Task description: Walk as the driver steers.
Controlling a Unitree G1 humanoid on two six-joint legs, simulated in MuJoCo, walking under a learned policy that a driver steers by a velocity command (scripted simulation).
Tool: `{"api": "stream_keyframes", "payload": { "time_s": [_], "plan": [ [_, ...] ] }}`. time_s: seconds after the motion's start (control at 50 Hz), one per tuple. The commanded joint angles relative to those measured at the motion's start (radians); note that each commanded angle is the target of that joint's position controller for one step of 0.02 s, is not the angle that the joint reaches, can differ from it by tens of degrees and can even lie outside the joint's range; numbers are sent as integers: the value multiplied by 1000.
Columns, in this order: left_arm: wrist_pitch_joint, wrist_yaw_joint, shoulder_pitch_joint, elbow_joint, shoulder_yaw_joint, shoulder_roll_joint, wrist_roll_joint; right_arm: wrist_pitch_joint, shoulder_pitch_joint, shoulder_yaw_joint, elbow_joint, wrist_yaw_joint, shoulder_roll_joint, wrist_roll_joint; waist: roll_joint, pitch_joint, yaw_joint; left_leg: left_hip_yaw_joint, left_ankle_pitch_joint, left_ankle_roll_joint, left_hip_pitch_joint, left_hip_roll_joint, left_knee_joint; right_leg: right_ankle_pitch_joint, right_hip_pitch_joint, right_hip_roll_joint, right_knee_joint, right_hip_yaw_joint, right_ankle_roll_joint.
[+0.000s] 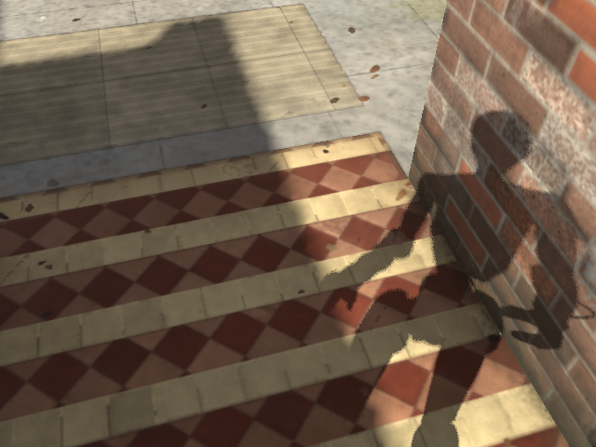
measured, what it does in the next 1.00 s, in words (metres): walks ahead, turning left: left foot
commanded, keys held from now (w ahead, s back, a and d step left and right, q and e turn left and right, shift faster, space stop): no key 0.08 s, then w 0.34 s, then w+q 0.58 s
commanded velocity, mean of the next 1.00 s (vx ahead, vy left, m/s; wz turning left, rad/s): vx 0.34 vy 0.00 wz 0.21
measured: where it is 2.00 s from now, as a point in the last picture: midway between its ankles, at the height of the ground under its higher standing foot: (206, 312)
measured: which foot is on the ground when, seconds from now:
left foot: down 0.00-0.32, up 0.34-0.72, down 0.74-1.00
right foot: down 0.00-0.76, up 0.78-1.00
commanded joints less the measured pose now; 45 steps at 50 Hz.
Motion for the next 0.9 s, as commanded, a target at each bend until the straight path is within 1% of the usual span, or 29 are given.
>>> {"api": "stream_keyframes", "payload": {
  "time_s": [0.02,0.08,0.12,0.16,0.2,0.24,0.26,0.28,0.3,0.32,0.34,0.36,0.38,0.4,0.42,0.48,0.56,0.62,0.66,0.7,0.72,0.74,0.76,0.78,0.8,0.82,0.84,0.88,0.9],
  "plan": [
    [-12,4,-17,-29,28,112,-1,-11,-18,-21,-27,-8,-136,2,40,-40,-9,-50,125,36,-20,57,-88,188,29,-60,-60,56,-18],
    [-13,7,-11,1,29,110,-2,-10,-19,-16,-11,-10,-132,3,25,-36,-10,-45,115,37,-21,51,-90,190,32,-59,-66,54,-14],
    [-12,10,13,26,30,105,-9,-4,-2,-18,6,-14,-139,11,38,-38,-9,-39,-161,55,-33,31,-99,-81,9,-23,-47,18,-24],
    [-23,10,12,26,31,107,-15,-5,3,-24,3,-19,-153,23,65,45,-12,-105,-442,104,-88,61,-133,-348,-107,-12,-23,13,-42],
    [-57,3,3,21,26,88,-21,-23,37,-31,9,-18,-171,35,110,93,-20,-229,-514,160,-70,140,-192,-313,-184,-23,31,6,-47],
    [-89,-10,-2,24,24,67,-23,-33,57,-43,20,-17,-196,40,167,79,-11,-352,-502,211,-34,237,-262,-165,-182,-25,115,-54,-37],
    [-99,-16,11,32,25,68,-25,-33,46,-44,15,-16,-194,40,167,74,2,-362,-477,218,-57,248,-270,-141,-139,-35,111,-61,-42],
    [-109,-17,54,52,27,76,-33,-31,1,-40,-2,-13,-183,42,163,75,37,-320,-433,200,-123,216,-242,-150,-49,-39,55,-57,-60],
    [-116,-17,140,85,29,75,-41,-30,-64,-30,-26,-10,-156,44,124,80,82,-239,-354,163,-208,156,-175,-162,60,-47,-27,-20,-82],
    [-124,-13,241,128,40,113,-44,-37,-123,-12,-61,-5,-98,41,-8,80,111,-91,-229,97,-327,44,18,-240,171,-127,-135,156,-126],
    [-125,-16,331,154,64,207,-48,-57,-143,-3,-95,-1,-61,30,-227,59,120,52,-161,38,-481,-49,275,-225,308,-288,-260,440,-205],
    [-134,-24,353,149,57,191,-29,-76,-153,-12,-109,3,-110,34,-228,58,131,-20,-320,40,-616,-47,471,-59,373,-389,-283,601,-270],
    [-143,-27,310,135,43,147,-13,-85,-106,-19,-95,15,-131,50,-135,43,82,-64,-301,63,-673,2,598,46,407,-394,-246,546,-265],
    [-147,-30,283,119,38,128,-11,-87,-77,-15,-81,24,-119,56,-90,20,62,-64,-231,84,-711,33,644,105,439,-375,-239,471,-242],
    [-144,-32,271,114,34,121,-18,-87,-89,-14,-81,31,-112,51,-54,26,58,-50,-163,90,-743,61,643,171,444,-365,-252,398,-219],
    [-124,-17,269,113,18,85,-11,-69,-129,-9,-96,55,-77,45,-62,38,57,-8,-10,67,-696,87,551,312,375,-302,-313,189,-162],
    [-126,7,257,107,19,126,-8,-56,-251,12,-158,66,-28,38,-72,84,77,54,225,29,-487,37,241,231,170,-236,-413,2,-140],
    [-136,-4,281,121,27,143,-12,-43,-288,6,-189,71,-56,42,-89,112,77,64,306,62,-388,17,133,260,159,-269,-438,-66,-130],
    [-135,-10,265,115,31,146,-18,-42,-276,-7,-202,78,-89,43,-91,95,50,67,278,107,-359,-2,104,463,231,-291,-371,-106,-108],
    [-122,-8,249,102,39,169,-7,-41,-181,-32,-192,74,-126,40,-117,-3,-9,110,209,143,-238,-57,130,854,298,-296,-184,-150,-77],
    [-107,-2,237,92,39,171,0,-36,-43,-58,-157,71,-162,43,-118,-84,-79,132,181,165,-83,-97,132,990,277,-277,6,-182,-53],
    [-101,5,243,76,35,170,6,-25,104,-87,-122,60,-207,46,-92,-157,-144,80,166,195,149,-90,128,942,131,-252,241,-194,-21],
    [-118,-5,307,30,9,88,23,-15,234,-117,-119,44,-309,33,130,-298,-125,-368,26,337,530,164,105,465,-259,-138,650,-196,38],
    [-159,-21,313,26,-16,26,8,-11,234,-104,-125,42,-283,38,232,-438,-93,-855,-204,451,637,333,-144,-272,-461,21,912,-31,52],
    [-192,-31,197,-8,10,120,-35,-23,192,-88,-124,42,-227,33,173,-300,-118,-787,-249,386,531,297,-209,-232,-568,-43,969,70,16],
    [-208,-29,124,-38,15,151,-55,-33,137,-81,-138,41,-196,28,111,-174,-91,-636,-190,347,371,261,-221,-151,-581,-91,921,46,-10],
    [-212,-20,99,-40,19,149,-42,-42,64,-72,-158,44,-171,22,15,-89,-41,-521,-77,326,189,216,-240,-87,-530,-132,827,37,-11],
    [-186,-7,133,-36,32,143,-10,-46,-14,-63,-193,42,-141,3,43,-50,35,-397,39,308,-21,147,-278,-39,-390,-179,711,45,-1],
    [-173,-6,140,-43,32,126,-2,-46,-17,-64,-198,38,-140,9,59,-40,47,-370,63,315,-75,136,-296,-36,-367,-184,666,37,12]
  ]
}}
